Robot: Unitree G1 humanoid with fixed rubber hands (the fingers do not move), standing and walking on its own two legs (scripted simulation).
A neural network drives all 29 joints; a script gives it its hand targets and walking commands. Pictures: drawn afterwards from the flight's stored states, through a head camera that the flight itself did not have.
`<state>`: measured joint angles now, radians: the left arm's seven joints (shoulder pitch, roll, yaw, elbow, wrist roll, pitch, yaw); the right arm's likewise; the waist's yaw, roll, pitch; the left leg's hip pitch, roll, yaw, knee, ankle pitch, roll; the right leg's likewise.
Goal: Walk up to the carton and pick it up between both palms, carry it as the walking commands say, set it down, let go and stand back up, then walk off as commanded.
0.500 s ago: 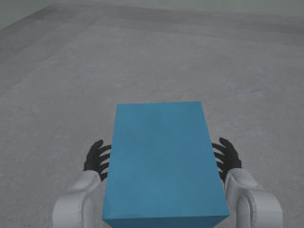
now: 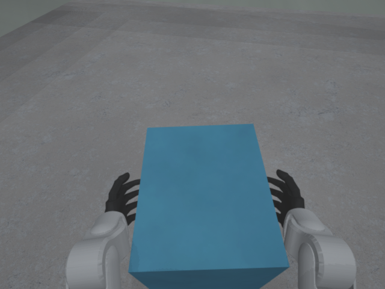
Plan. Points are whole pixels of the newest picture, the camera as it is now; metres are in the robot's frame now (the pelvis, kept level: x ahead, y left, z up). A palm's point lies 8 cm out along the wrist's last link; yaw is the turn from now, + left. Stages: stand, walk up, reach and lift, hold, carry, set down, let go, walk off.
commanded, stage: carry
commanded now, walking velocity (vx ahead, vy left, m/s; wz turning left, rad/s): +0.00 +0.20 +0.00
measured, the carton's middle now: (203, 210) +0.28 +0.01 +0.02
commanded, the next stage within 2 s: none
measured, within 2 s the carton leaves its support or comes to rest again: neither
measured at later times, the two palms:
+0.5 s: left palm (125, 212) +0.24 +0.15 +0.08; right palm (295, 209) +0.25 -0.16 +0.08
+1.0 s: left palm (121, 218) +0.23 +0.15 +0.08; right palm (293, 215) +0.24 -0.15 +0.08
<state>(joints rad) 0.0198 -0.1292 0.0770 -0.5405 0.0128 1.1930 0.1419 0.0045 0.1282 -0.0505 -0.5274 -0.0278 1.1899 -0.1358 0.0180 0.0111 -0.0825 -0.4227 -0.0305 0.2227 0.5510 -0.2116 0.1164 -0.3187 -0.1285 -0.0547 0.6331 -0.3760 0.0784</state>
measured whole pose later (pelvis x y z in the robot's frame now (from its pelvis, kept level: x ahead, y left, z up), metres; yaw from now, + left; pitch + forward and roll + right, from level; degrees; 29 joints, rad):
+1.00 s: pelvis +0.00 +0.00 +0.00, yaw +0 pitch +4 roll +0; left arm 0.01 -0.13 0.07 -0.53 0.01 1.18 0.15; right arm 0.01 0.13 -0.06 -0.53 -0.03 1.18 -0.14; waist 0.02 0.03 -0.07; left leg -0.47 0.00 0.20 0.62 -0.24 0.11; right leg -0.34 -0.11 -0.07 0.66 -0.39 0.07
